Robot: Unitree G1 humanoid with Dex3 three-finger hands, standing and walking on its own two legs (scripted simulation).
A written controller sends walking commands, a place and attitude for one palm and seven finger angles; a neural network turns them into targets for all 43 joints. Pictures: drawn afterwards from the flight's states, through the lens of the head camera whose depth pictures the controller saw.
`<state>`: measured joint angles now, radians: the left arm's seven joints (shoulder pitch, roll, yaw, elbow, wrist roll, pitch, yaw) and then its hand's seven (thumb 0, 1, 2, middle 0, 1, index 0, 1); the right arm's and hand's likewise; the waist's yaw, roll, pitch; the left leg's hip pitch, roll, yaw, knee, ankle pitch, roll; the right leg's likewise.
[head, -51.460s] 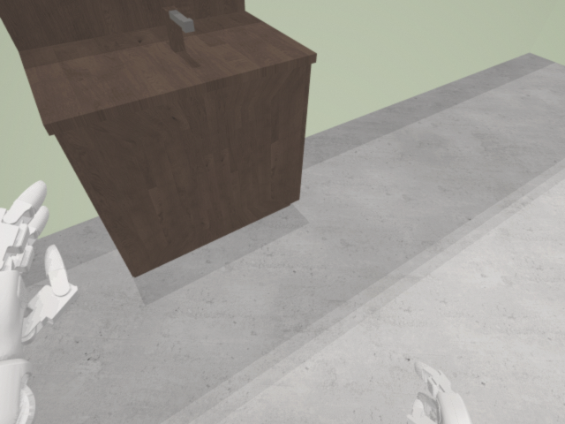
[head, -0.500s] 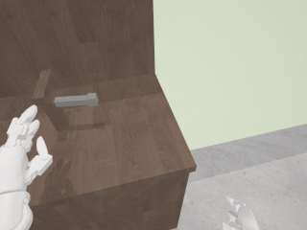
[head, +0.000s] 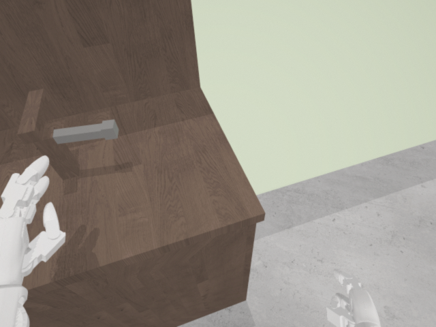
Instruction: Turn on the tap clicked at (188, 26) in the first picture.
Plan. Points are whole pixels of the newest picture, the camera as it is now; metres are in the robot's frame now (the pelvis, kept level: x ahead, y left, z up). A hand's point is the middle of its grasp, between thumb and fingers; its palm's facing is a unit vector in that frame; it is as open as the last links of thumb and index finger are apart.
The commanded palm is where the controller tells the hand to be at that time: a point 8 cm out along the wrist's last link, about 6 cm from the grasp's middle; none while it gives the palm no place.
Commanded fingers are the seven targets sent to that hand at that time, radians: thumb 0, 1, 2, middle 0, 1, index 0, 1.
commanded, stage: step back with the hand held close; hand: left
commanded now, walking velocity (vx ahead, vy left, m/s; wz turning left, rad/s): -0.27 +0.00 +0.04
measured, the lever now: (110, 129) +0.45 +0.26 +0.12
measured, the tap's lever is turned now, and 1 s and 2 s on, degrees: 80 80 80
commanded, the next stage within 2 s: stop stepping back and stand still in 0.96 s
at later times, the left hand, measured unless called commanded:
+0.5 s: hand (20, 279) +0.14 +0.25 +0.16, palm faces +0.44 -0.77 -0.47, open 7.4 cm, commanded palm +0.09 +0.28 +0.18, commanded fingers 0.00 0.90 0.90 -0.20 -0.30 -0.20 -0.30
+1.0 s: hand out of the picture +0.04 +0.21 +0.16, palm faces +0.40 -0.83 -0.38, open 7.4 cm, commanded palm -0.02 +0.27 +0.18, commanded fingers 0.00 0.90 0.90 -0.20 -0.30 -0.20 -0.30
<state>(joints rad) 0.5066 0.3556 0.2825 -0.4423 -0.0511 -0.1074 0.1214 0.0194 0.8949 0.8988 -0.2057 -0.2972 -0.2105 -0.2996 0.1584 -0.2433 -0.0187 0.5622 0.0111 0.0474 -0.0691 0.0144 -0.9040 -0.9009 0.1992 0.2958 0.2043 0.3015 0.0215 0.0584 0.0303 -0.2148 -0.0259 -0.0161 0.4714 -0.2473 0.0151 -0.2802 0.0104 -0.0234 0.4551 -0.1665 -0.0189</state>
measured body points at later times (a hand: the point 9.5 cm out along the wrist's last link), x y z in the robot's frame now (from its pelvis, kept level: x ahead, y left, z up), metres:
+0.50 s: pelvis -0.06 +0.00 -0.01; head -0.04 -0.02 +0.43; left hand +0.11 +0.29 +0.18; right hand +0.11 -0.22 -0.11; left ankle +0.00 +0.11 -0.74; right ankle +0.01 -0.11 -0.74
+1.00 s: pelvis -0.17 -0.02 -0.01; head -0.14 -0.03 +0.44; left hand +0.01 +0.25 +0.18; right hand +0.04 -0.22 -0.10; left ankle -0.14 +0.12 -0.70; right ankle -0.11 -0.11 -0.74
